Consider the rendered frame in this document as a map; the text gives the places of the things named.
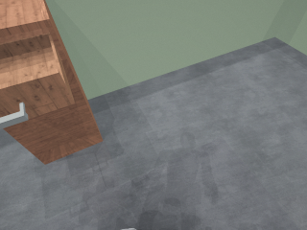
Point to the cabinet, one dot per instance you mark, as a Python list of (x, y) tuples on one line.
[(64, 131)]

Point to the drawer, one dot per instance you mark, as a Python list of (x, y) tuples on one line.
[(31, 72)]

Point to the handle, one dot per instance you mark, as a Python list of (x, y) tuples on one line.
[(15, 118)]

